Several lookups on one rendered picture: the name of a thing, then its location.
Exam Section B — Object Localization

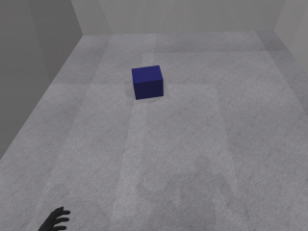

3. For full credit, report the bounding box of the left robot hand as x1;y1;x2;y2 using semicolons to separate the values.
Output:
38;206;71;231

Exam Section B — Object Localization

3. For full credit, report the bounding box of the carton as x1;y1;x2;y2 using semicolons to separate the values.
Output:
131;65;164;100

